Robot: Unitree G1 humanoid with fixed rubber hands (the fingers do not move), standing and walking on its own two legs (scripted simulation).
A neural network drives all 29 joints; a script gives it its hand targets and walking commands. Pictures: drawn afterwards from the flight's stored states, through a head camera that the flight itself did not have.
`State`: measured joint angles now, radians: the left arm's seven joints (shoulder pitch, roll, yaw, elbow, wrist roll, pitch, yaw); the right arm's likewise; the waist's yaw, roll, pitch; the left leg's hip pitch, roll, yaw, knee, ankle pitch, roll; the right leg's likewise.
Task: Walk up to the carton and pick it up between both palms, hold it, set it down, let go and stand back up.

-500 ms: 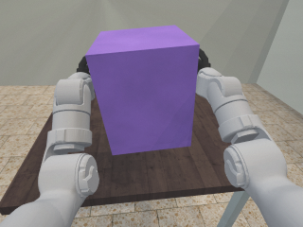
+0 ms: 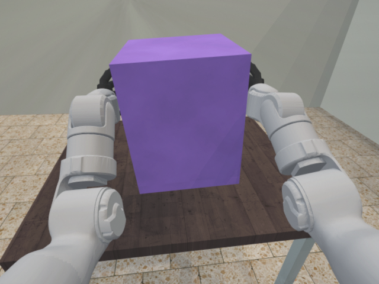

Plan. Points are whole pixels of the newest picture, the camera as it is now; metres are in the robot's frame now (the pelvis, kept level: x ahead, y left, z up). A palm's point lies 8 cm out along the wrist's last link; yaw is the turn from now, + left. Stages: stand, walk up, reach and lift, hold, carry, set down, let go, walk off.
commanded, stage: hold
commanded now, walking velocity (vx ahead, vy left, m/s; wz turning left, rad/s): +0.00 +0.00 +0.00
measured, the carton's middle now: (182, 109) +0.38 +0.02 +0.28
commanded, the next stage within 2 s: none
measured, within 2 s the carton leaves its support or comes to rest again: neither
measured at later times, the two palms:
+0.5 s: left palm (109, 105) +0.38 +0.16 +0.29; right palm (252, 98) +0.38 -0.13 +0.31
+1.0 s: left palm (107, 102) +0.37 +0.16 +0.30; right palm (252, 96) +0.37 -0.13 +0.31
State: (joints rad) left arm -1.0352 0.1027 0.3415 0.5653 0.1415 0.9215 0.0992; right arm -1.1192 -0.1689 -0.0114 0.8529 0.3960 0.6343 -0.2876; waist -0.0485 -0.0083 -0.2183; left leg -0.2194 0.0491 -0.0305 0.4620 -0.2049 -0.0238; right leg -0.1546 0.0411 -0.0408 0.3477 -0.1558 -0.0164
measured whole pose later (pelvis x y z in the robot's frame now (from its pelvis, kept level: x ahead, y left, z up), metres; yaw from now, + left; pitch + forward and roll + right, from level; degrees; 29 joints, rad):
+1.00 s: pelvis +0.01 +0.01 +0.00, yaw +0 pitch -2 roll -2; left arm -1.01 0.09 0.31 0.53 0.13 0.93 0.11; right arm -1.09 -0.19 0.01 0.82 0.44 0.66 -0.29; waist -0.06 0.00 -0.22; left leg -0.21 0.05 -0.03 0.48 -0.22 -0.01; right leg -0.13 0.04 -0.04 0.33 -0.16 0.00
